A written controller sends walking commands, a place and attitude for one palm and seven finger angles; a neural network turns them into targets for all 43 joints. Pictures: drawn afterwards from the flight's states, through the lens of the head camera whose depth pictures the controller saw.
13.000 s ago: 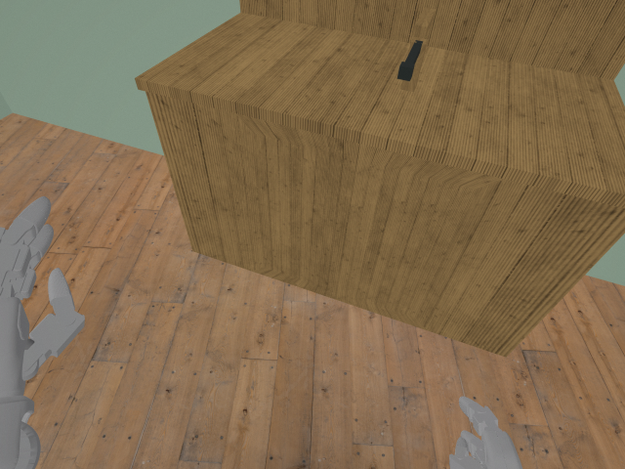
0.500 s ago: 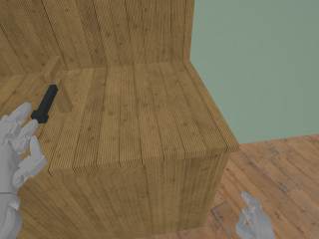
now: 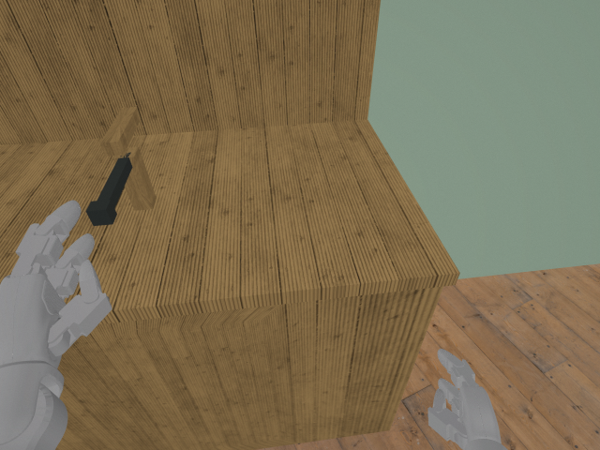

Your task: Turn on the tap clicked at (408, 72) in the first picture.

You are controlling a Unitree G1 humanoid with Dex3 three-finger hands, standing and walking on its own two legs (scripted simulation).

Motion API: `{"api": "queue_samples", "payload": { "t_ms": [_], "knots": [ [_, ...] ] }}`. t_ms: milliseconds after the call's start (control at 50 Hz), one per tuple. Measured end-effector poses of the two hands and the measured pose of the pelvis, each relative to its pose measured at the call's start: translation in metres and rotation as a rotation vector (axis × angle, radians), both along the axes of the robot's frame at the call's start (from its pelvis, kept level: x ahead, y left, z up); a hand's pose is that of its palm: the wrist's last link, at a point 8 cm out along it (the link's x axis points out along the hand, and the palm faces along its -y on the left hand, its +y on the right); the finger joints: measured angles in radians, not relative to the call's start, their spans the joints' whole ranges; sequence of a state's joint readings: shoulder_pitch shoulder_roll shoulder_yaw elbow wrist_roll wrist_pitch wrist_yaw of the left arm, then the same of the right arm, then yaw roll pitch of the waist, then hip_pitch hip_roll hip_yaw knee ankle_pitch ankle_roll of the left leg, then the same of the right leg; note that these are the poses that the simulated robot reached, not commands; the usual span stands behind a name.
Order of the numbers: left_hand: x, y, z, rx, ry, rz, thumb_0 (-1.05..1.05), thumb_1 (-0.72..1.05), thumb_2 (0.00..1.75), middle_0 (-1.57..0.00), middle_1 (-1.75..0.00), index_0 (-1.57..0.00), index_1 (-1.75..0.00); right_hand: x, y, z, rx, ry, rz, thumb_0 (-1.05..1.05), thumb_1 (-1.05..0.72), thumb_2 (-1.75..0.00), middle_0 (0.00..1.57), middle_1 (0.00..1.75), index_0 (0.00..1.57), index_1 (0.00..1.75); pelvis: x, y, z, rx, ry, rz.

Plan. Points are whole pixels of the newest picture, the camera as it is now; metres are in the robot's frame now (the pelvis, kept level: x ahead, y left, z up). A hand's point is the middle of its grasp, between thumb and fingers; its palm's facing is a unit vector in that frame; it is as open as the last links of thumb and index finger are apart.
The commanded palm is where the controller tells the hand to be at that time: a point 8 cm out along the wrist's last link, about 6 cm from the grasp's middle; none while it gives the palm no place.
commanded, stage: turn the palm inward beside the body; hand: left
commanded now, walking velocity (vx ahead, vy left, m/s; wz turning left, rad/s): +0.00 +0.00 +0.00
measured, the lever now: (102, 212) +0.36 +0.36 +0.14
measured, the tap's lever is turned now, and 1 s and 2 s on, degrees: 0 0 0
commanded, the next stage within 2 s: reach beside the lever's end, fingers flat in 0.60 s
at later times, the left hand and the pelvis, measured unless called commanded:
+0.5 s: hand (122, 291) +0.20 +0.22 +0.19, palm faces +0.43 -0.90 -0.12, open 7.4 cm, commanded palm +0.14 +0.26 +0.20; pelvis +0.01 -0.01 +0.00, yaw +0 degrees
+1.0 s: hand (123, 281) +0.21 +0.23 +0.19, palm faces +0.47 -0.87 -0.13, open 7.4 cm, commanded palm +0.17 +0.27 +0.19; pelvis +0.02 -0.03 +0.00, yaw +0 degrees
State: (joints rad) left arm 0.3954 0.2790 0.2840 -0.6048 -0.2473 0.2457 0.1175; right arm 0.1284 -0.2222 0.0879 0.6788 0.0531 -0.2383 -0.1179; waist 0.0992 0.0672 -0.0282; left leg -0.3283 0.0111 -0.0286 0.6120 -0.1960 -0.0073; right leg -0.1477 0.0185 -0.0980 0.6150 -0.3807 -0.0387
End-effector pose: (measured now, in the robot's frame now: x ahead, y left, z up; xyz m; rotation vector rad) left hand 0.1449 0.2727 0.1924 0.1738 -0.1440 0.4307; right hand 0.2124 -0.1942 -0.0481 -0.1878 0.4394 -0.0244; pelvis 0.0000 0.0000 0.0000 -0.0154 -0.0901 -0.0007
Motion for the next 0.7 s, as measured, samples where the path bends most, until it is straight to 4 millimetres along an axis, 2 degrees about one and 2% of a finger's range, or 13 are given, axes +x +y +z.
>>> {"api": "queue_samples", "payload": {
  "t_ms": [380,700],
  "knots": [
    [0.007,-0.011,0.002,-0.036,0.03,0.008,0.02,0.9,0.9,-0.21,-0.3,-0.2,-0.3,0.009,-0.009,-0.001,0.008,-0.007,0.0,0.01,-0.9,-0.9,0.21,0.3,0.2,0.3,0.009,-0.008,0.001,0.004,0.002,0.004],
    [0.017,-0.023,0.003,-0.034,0.032,0.006,0.02,0.9,0.9,-0.21,-0.3,-0.2,-0.3,0.017,-0.026,-0.003,0.008,-0.003,-0.013,0.01,-0.9,-0.9,0.21,0.3,0.2,0.3,0.019,-0.018,0.002,0.012,0.011,0.003]
  ]
}}
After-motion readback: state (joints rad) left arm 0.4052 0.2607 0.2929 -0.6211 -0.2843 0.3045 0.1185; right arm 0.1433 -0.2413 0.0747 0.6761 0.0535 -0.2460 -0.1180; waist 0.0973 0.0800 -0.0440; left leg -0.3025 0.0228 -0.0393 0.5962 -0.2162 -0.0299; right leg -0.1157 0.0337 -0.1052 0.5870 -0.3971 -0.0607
